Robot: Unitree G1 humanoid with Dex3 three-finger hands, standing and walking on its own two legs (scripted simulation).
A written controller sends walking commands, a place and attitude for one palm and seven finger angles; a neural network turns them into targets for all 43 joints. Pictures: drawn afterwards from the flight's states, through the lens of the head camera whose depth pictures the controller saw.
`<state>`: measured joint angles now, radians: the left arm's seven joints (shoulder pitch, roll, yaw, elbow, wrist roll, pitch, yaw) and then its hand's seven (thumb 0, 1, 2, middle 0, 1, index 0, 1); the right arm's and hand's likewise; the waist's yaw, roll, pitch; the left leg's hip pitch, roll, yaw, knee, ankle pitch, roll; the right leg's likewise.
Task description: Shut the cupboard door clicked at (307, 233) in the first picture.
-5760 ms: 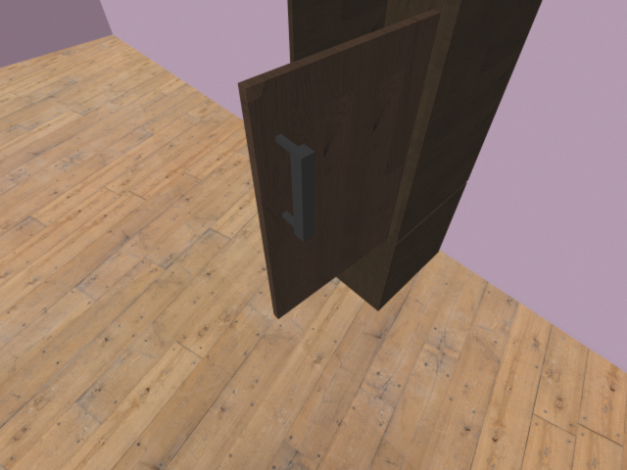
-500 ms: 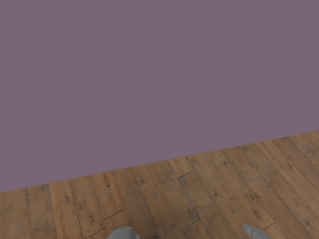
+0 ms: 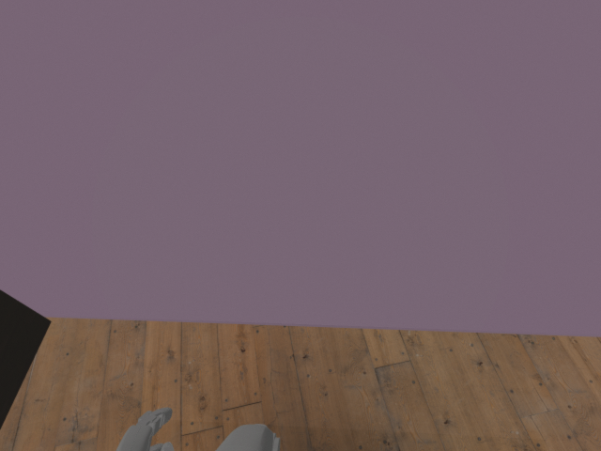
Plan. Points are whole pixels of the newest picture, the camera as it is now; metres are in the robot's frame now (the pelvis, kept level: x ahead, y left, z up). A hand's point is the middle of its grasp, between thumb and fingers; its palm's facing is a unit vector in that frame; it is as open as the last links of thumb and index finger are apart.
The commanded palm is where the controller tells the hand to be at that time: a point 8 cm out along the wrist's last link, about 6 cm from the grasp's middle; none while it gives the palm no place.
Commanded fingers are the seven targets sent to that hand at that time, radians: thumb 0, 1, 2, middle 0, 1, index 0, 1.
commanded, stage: turn to face it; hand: left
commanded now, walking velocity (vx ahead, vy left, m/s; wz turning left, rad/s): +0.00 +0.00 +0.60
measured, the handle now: out of the picture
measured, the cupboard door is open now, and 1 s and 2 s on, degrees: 86 86 86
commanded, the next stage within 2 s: none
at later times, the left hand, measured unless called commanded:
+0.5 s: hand out of the picture +0.04 +0.25 -0.16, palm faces +0.32 -0.91 -0.26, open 7.4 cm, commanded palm none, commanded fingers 0.00 0.90 0.90 -0.20 -0.30 -0.20 -0.30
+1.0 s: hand out of the picture -0.03 +0.19 -0.18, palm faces +0.61 -0.76 -0.22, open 7.4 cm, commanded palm none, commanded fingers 0.00 0.90 0.90 -0.20 -0.30 -0.20 -0.30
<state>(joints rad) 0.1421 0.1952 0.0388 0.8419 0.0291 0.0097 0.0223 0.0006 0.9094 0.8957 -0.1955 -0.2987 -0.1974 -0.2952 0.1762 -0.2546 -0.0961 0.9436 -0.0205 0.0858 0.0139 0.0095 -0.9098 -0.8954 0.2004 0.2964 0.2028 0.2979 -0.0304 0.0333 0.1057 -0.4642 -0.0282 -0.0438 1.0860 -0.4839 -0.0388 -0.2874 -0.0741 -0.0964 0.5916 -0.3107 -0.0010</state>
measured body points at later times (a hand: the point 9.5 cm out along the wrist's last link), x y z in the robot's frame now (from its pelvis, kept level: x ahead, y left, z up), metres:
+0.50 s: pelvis +0.02 +0.01 +0.01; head +0.07 +0.05 +0.45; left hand +0.02 +0.30 -0.14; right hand +0.18 -0.21 -0.13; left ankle +0.00 +0.12 -0.73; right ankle +0.06 -0.14 -0.67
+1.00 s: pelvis +0.05 +0.00 -0.01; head +0.09 +0.05 +0.44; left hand -0.06 +0.23 -0.16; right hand +0.31 -0.14 -0.14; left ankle +0.00 +0.09 -0.74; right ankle +0.09 -0.13 -0.73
